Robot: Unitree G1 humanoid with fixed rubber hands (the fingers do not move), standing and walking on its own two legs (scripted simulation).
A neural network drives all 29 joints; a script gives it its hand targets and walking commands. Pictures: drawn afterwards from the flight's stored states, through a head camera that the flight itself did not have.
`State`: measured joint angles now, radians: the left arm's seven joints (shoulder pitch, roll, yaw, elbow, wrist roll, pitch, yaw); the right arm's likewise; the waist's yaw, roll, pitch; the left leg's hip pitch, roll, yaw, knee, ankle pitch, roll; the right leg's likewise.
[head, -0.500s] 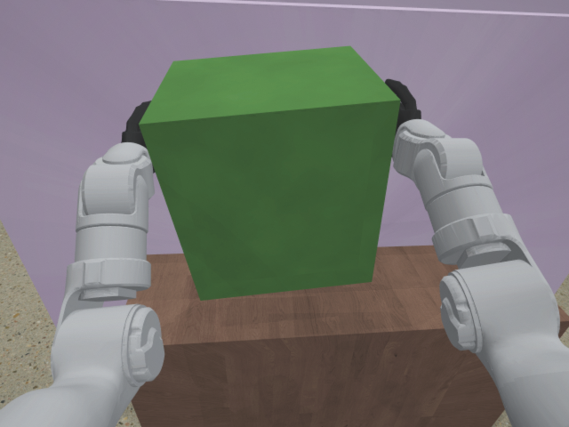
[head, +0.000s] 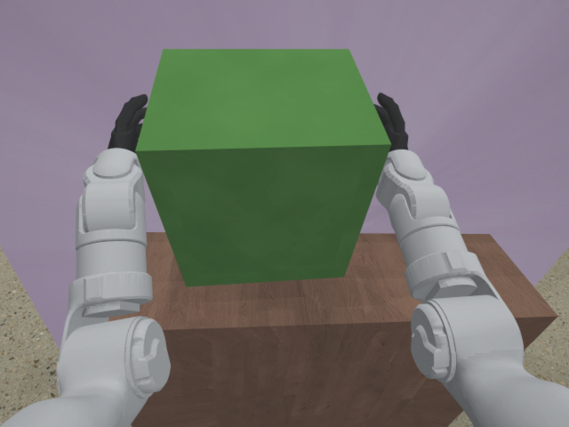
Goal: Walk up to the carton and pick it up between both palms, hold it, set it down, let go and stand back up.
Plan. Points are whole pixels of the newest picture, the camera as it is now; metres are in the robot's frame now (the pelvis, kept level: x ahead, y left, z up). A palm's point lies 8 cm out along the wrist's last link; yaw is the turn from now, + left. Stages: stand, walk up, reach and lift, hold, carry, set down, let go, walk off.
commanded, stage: set down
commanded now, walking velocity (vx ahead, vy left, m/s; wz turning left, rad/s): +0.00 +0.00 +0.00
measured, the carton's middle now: (262, 174) +0.42 +0.00 +0.20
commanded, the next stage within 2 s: none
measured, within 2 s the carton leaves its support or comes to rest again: neither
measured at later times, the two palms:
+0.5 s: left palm (136, 167) +0.40 +0.18 +0.22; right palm (385, 171) +0.38 -0.17 +0.23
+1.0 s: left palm (150, 181) +0.42 +0.16 +0.18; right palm (383, 186) +0.40 -0.18 +0.19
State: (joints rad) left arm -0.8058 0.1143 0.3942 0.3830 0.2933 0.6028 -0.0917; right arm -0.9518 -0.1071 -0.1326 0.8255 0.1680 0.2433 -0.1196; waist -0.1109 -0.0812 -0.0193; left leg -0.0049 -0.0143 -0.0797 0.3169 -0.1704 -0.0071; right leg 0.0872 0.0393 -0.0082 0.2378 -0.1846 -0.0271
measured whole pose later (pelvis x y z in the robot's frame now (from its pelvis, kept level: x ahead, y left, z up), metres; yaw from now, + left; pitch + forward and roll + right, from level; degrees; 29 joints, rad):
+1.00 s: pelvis +0.00 +0.01 +0.00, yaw -2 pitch -4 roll +0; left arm -0.84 0.09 0.38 0.70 0.26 0.36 -0.02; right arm -0.90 -0.07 -0.37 0.95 -0.09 0.06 -0.04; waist -0.04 -0.06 -0.02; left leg -0.07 -0.01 -0.01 0.30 -0.16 0.00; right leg -0.02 0.02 -0.02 0.27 -0.19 -0.02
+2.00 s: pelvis +0.01 +0.01 +0.00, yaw -4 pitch +3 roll +0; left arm -0.86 0.05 0.46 0.89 0.28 0.16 -0.01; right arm -0.85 0.00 -0.60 0.93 -0.33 -0.04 0.03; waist 0.00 -0.04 -0.04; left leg -0.20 0.00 0.04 0.30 -0.16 0.00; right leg -0.16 0.01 -0.04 0.29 -0.19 -0.02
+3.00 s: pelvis +0.01 +0.01 +0.00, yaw -5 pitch +10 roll +0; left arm -0.85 0.05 0.52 1.02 0.31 -0.01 0.00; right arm -0.84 0.01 -0.67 0.96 -0.43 -0.14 0.05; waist 0.02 -0.02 -0.08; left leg -0.32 0.01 0.08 0.31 -0.15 0.01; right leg -0.30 0.00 -0.07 0.30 -0.17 -0.02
